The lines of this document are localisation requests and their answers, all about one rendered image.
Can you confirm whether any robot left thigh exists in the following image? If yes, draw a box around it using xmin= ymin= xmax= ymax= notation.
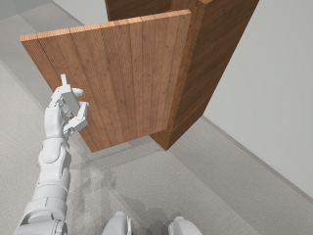
xmin=102 ymin=215 xmax=132 ymax=235

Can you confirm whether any left robot hand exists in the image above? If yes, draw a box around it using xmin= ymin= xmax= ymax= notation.
xmin=44 ymin=87 xmax=90 ymax=141

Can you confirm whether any robot thigh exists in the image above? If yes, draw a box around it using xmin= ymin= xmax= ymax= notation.
xmin=102 ymin=215 xmax=132 ymax=235
xmin=168 ymin=219 xmax=202 ymax=235

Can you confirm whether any robot left upper arm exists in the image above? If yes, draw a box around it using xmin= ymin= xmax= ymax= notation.
xmin=15 ymin=219 xmax=67 ymax=235

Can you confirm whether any robot right thigh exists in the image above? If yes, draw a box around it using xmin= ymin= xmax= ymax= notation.
xmin=168 ymin=219 xmax=202 ymax=235

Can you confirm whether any handle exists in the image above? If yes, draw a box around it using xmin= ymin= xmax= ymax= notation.
xmin=60 ymin=74 xmax=81 ymax=117

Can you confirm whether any cupboard door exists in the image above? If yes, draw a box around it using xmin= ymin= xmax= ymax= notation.
xmin=20 ymin=9 xmax=192 ymax=153

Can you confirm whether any left robot forearm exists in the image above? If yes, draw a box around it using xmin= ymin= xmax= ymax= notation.
xmin=13 ymin=137 xmax=71 ymax=235

